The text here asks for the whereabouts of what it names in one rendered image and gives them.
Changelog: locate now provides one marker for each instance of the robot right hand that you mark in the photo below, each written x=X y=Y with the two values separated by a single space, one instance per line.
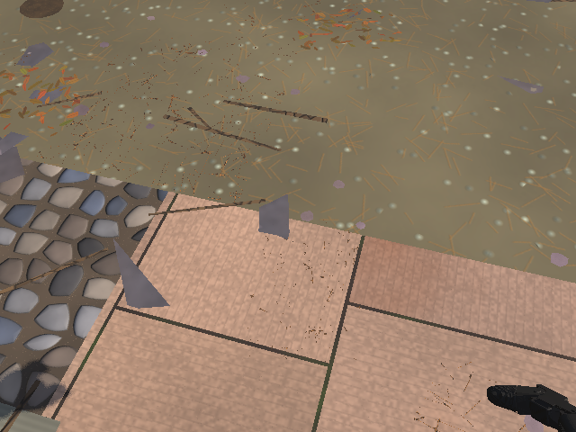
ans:
x=543 y=404

